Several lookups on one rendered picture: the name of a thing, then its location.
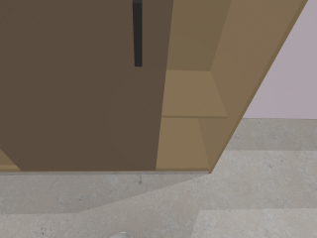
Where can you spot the handle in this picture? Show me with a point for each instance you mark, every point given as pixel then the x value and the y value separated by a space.
pixel 138 32

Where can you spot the wardrobe door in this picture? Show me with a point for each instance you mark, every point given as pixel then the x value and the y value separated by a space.
pixel 4 160
pixel 71 97

